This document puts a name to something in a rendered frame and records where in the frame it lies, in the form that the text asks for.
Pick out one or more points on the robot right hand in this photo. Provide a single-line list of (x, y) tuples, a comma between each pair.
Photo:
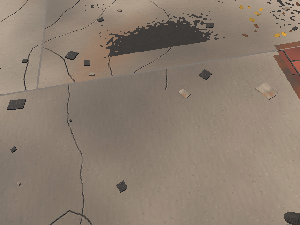
[(292, 218)]

